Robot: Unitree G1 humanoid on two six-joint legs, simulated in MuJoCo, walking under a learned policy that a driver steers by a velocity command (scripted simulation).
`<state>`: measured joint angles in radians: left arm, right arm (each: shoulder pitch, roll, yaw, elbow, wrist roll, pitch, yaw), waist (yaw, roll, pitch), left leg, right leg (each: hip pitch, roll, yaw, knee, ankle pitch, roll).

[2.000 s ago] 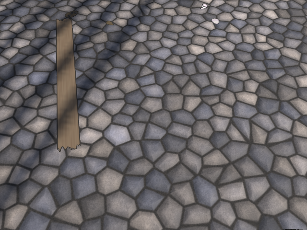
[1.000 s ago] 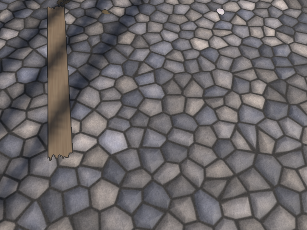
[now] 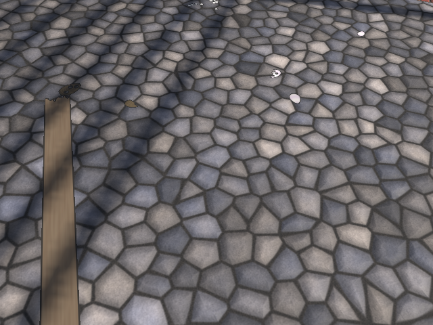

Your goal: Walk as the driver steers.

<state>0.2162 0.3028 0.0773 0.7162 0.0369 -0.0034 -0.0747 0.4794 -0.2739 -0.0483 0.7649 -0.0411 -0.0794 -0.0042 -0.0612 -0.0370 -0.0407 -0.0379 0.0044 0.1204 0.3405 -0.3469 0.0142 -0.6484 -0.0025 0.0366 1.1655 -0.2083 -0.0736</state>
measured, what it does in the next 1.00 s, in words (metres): walks ahead: right foot, then left foot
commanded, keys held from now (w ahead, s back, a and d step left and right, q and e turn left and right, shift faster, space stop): w+e+shift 0.28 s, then w+shift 0.22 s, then w+q+shift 0.10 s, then q+shift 0.40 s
